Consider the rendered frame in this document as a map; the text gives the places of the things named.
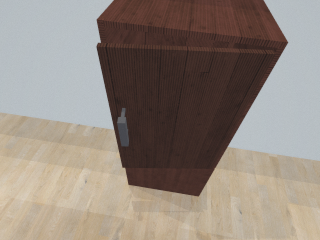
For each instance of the cupboard door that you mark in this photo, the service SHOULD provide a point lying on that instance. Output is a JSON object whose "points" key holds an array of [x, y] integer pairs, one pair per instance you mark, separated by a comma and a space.
{"points": [[182, 103]]}

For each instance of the handle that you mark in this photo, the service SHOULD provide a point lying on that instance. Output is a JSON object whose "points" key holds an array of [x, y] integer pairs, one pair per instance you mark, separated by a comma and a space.
{"points": [[123, 129]]}

